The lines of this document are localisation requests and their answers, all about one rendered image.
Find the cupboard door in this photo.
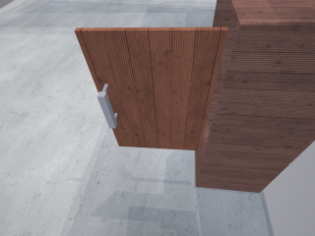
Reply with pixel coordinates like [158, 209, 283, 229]
[74, 27, 228, 151]

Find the handle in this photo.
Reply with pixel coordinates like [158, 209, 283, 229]
[97, 84, 118, 129]

